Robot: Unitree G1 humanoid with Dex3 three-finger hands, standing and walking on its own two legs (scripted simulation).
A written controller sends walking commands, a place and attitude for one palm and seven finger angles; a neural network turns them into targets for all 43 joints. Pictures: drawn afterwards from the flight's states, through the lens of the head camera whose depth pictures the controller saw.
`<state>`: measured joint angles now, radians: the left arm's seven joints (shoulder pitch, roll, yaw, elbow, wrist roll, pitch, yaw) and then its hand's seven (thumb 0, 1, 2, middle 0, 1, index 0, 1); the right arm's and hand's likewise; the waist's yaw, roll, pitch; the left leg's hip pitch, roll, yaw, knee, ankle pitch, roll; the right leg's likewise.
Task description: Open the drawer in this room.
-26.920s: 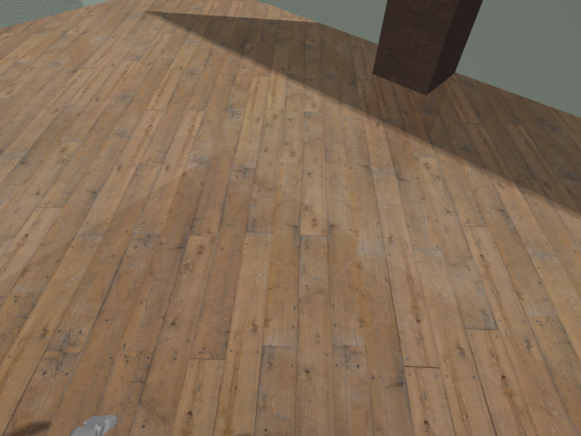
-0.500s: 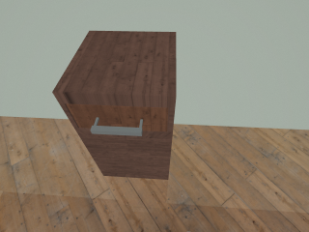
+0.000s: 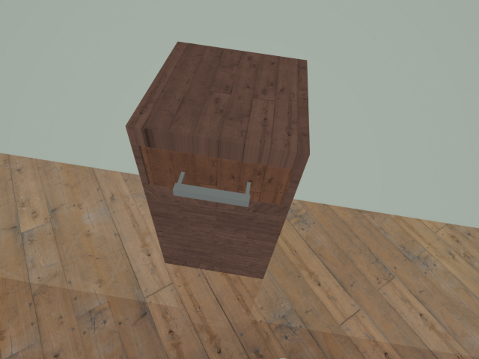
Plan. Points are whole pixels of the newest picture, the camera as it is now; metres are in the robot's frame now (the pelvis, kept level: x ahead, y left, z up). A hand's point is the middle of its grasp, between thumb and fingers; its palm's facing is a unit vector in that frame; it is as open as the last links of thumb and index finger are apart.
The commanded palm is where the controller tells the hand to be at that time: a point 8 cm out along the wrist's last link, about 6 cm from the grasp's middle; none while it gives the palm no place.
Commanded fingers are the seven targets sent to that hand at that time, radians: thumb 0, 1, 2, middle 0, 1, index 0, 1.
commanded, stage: come to a stop and stand still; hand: left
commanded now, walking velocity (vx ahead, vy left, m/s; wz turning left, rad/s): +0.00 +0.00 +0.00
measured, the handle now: (213, 188) +0.53 +0.10 -0.13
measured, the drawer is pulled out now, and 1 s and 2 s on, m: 0.00 0.00 0.00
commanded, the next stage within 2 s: look again from close up in 0.32 s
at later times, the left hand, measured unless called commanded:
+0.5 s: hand out of the picture -0.01 +0.16 -0.17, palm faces -0.02 -0.98 -0.21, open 7.2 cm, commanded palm none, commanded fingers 0.00 0.90 0.90 -0.20 -0.30 -0.20 -0.30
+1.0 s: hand out of the picture -0.01 +0.16 -0.17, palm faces -0.01 -0.98 -0.20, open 7.3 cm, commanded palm none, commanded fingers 0.00 0.90 0.90 -0.20 -0.30 -0.20 -0.30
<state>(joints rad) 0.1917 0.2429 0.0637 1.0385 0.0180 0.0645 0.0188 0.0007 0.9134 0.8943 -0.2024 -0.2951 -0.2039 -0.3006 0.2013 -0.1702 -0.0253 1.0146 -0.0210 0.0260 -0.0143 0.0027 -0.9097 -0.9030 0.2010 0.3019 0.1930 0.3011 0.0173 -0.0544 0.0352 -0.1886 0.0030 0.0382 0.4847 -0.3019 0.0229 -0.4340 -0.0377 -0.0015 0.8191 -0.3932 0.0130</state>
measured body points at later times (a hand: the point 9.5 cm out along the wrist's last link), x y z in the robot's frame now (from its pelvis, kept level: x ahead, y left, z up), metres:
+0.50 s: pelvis -0.02 -0.01 +0.00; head +0.00 -0.01 +0.45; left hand -0.01 +0.21 -0.16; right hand -0.04 -0.22 -0.16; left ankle -0.03 +0.10 -0.74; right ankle -0.05 -0.11 -0.74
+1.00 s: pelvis -0.01 -0.01 +0.00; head +0.00 -0.01 +0.45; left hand -0.01 +0.22 -0.16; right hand -0.02 -0.23 -0.16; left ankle -0.03 +0.10 -0.74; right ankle -0.05 -0.11 -0.74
